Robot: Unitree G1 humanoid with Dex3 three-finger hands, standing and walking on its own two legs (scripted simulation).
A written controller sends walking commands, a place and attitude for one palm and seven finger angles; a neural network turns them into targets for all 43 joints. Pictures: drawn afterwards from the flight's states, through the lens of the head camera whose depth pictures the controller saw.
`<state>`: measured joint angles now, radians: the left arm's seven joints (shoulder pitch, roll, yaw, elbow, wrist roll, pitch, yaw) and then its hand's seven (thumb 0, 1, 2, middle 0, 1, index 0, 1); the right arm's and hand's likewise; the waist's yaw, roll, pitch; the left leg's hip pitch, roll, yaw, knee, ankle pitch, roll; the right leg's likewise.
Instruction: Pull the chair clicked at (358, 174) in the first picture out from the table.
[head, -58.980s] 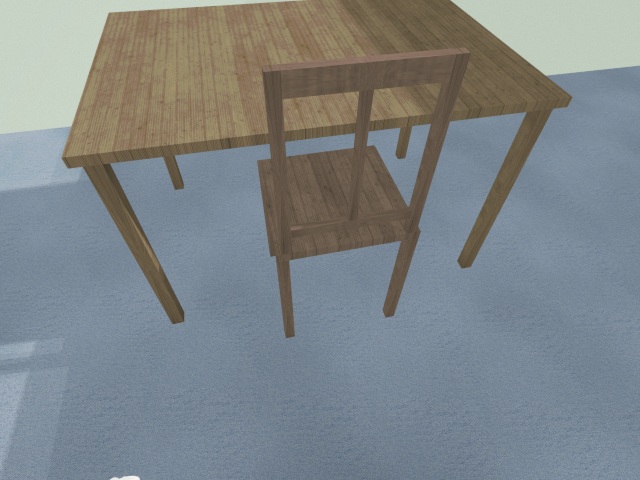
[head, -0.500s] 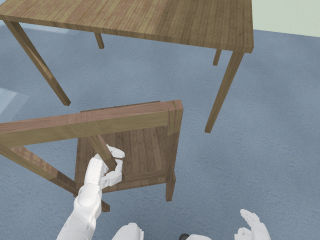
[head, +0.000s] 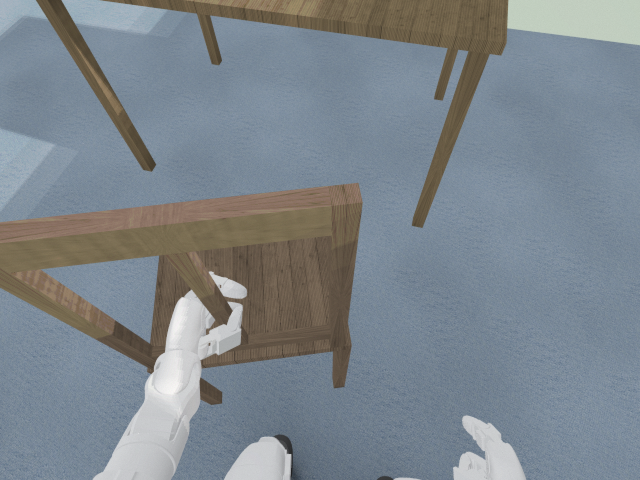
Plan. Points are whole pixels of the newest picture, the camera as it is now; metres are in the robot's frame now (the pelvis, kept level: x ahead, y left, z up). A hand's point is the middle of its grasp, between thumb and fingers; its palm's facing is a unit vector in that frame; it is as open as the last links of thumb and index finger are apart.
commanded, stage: step backward, pulling the chair out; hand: left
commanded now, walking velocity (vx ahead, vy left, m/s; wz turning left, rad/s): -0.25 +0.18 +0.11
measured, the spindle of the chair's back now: (217, 305) +0.32 +0.17 -0.05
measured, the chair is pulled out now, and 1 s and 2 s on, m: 0.57 0.66 0.66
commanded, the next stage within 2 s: stop walking, hand still on the chair in 0.02 s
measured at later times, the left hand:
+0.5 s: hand (234, 397) +0.21 +0.13 -0.06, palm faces +0.01 -0.99 -0.14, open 5.2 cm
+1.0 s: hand (231, 401) +0.20 +0.13 -0.06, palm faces +0.01 -0.99 -0.15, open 5.3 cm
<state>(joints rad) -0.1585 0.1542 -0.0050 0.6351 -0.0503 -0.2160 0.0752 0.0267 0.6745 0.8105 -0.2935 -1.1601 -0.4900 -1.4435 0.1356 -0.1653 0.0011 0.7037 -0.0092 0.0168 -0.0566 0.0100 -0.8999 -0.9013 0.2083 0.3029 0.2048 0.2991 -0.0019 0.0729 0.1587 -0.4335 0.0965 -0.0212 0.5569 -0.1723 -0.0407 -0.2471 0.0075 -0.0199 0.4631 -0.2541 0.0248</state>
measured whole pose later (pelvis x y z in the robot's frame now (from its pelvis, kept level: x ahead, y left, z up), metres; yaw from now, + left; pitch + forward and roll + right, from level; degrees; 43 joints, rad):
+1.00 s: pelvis -0.06 +0.00 +0.01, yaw +1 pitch -2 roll +0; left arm -0.08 0.12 -0.07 0.70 -0.03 -0.16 0.08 0.05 0.67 0.81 -0.26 -1.18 -0.50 -1.44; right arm 0.20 -0.24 -0.02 0.70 0.03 0.02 -0.11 0.01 -0.90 -0.90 0.20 0.30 0.20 0.30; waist -0.02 0.01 0.07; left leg -0.14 0.03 0.04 0.47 -0.30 -0.01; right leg -0.23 -0.05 -0.02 0.47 -0.21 0.03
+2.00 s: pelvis -0.04 +0.00 -0.03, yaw +5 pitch +11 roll -1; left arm 0.18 0.21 0.00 0.14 -0.08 0.11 -0.05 -0.01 -0.54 0.21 -0.02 -0.05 -0.02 -0.05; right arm 0.23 -0.27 0.01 0.54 0.03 -0.12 -0.06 0.01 -0.90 -0.90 0.21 0.30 0.20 0.30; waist -0.05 0.05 -0.09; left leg -0.55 0.02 -0.03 0.84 -0.48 -0.02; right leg -0.60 -0.07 -0.08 0.81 -0.40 0.03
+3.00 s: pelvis -0.06 +0.01 -0.06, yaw +6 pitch +12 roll -2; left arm 0.75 0.21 0.02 -0.37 -0.17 -0.11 -0.06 -0.01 -0.54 0.21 0.00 0.00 -0.01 0.00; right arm 0.23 -0.20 -0.02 0.51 0.05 -0.19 -0.10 0.02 -0.90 -0.90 0.21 0.30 0.20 0.30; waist 0.00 0.04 -0.15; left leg -0.69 0.03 -0.06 1.04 -0.56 -0.02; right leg -0.71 -0.07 -0.10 0.97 -0.45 0.03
